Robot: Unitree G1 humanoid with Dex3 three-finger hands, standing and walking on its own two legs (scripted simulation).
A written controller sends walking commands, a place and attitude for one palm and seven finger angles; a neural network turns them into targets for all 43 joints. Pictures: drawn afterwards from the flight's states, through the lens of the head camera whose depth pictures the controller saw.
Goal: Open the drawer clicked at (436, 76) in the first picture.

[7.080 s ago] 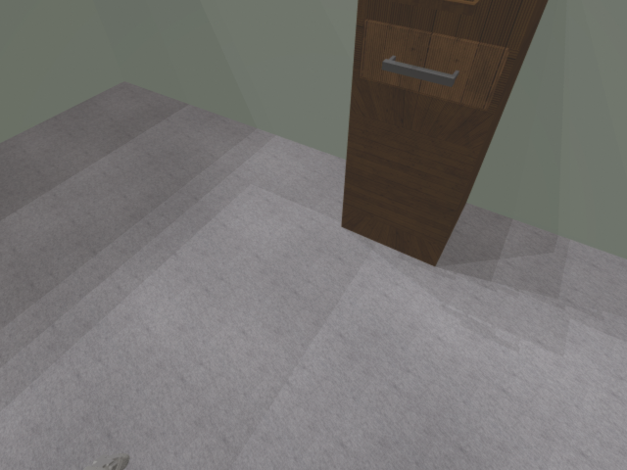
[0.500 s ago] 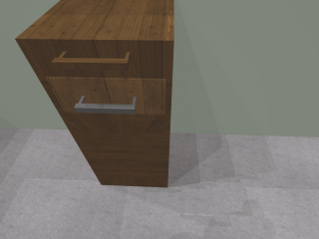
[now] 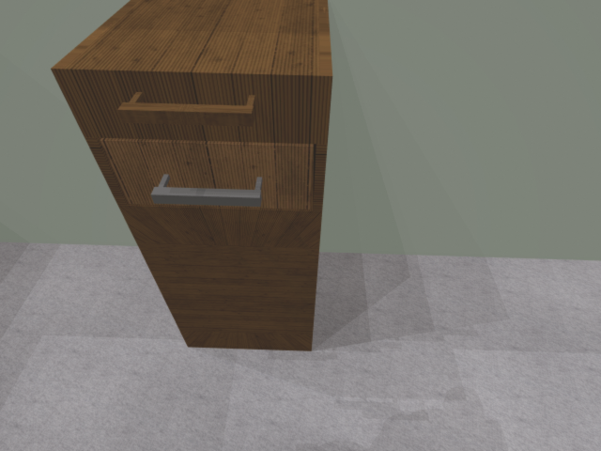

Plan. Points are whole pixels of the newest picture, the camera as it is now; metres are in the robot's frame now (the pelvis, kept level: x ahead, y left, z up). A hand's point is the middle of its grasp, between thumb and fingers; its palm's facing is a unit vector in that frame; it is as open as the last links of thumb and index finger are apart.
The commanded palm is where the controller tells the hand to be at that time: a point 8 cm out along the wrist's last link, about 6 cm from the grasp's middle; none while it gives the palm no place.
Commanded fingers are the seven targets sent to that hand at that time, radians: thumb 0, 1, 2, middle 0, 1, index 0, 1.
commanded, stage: come to a stop and stand still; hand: left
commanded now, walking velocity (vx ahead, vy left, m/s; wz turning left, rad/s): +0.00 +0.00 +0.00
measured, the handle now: (209, 188) +0.56 +0.20 +0.02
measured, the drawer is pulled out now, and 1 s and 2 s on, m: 0.00 0.00 0.00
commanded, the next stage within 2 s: look again from close up in 0.32 s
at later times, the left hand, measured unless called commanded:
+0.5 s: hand out of the picture -0.04 +0.16 -0.17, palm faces +0.02 -0.99 -0.16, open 7.4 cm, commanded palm none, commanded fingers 0.00 0.90 0.90 -0.20 -0.30 -0.20 -0.30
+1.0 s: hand out of the picture -0.01 +0.15 -0.17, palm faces +0.03 -0.99 -0.15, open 7.4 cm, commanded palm none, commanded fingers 0.00 0.90 0.90 -0.20 -0.30 -0.20 -0.30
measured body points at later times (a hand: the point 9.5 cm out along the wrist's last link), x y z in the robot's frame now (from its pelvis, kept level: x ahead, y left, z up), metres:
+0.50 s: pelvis -0.01 +0.00 +0.01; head -0.01 +0.00 +0.46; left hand -0.04 +0.21 -0.15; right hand -0.04 -0.22 -0.15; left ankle -0.01 +0.09 -0.73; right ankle +0.03 -0.12 -0.73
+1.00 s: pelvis +0.01 +0.00 +0.01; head +0.00 +0.00 +0.46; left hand -0.01 +0.21 -0.15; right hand -0.01 -0.20 -0.15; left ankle -0.01 +0.09 -0.73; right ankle +0.03 -0.12 -0.73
